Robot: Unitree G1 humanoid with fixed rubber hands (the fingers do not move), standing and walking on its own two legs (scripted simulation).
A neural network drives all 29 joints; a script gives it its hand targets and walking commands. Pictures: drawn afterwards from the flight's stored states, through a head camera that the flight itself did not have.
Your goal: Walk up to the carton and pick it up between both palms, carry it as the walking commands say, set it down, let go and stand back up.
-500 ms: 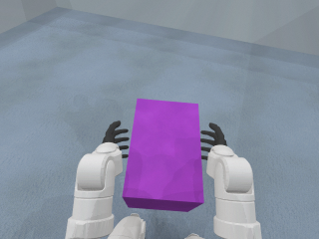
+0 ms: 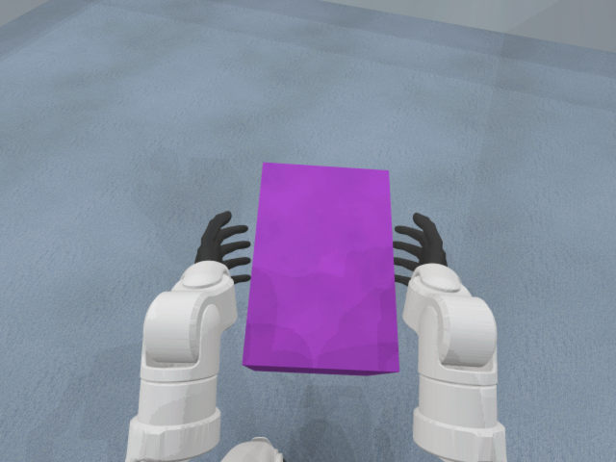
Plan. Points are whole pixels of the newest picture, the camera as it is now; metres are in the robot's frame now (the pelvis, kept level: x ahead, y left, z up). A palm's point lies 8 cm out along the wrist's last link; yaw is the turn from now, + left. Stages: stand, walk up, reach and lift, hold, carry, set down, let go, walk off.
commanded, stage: carry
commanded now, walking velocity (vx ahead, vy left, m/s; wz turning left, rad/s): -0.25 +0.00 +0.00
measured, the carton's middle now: (318, 276) +0.36 +0.02 +0.00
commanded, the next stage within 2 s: none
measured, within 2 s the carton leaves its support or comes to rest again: neither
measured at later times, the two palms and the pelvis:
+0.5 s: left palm out of the picture +0.11 +0.16 +0.09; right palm out of the picture +0.14 -0.09 +0.08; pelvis -0.18 +0.01 +0.00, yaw +0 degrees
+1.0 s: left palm out of the picture -0.04 +0.20 +0.09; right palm out of the picture -0.01 -0.05 +0.10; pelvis -0.32 +0.05 +0.01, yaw +1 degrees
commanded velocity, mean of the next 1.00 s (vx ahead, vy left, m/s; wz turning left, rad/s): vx -0.12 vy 0.00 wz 0.00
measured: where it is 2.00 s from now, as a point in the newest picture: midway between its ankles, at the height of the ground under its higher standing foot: outside the picture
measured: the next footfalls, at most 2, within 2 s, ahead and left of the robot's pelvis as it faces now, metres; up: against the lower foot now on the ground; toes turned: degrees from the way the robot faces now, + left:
left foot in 0.22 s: -0.03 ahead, +0.13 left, +0.00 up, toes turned +7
right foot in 0.50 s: -0.14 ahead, -0.10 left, +0.00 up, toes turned -5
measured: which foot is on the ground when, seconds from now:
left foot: up 0.00-0.20, down 0.22-0.50, up 0.52-0.74, down 0.76-1.00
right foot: down 0.00-0.24, up 0.26-0.48, down 0.50-0.80, up 0.82-0.98, down 1.00-1.00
